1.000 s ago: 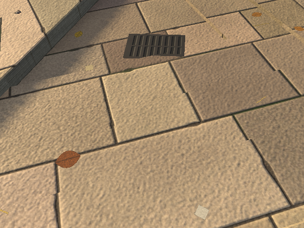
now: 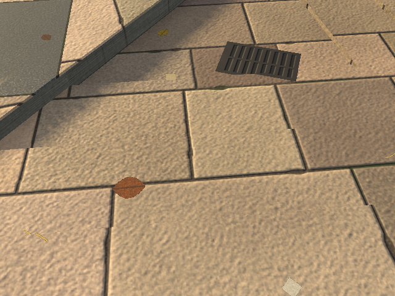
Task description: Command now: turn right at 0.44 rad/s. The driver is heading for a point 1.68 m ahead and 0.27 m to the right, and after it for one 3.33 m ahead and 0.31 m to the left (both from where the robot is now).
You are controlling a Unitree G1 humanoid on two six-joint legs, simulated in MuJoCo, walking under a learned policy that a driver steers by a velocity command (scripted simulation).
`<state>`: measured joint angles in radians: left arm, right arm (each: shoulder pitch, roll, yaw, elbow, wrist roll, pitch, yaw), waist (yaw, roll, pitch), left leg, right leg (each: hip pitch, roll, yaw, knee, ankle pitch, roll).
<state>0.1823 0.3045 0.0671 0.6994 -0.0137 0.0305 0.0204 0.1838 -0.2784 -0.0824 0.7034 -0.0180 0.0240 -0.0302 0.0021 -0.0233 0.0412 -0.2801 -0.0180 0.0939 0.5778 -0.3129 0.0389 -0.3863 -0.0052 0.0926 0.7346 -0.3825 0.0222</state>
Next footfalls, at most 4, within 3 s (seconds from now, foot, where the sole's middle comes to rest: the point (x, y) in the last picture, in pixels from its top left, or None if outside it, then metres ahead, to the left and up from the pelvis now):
0.26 right None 0.02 -0.15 -0.76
0.74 left None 0.35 -0.01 -0.76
1.20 right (316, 289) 0.50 -0.36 -0.80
1.64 left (251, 212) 0.80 -0.17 -0.80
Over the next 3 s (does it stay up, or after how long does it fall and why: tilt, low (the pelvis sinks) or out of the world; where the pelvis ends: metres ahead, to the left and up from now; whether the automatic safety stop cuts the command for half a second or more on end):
stays up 0.87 -0.31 -0.03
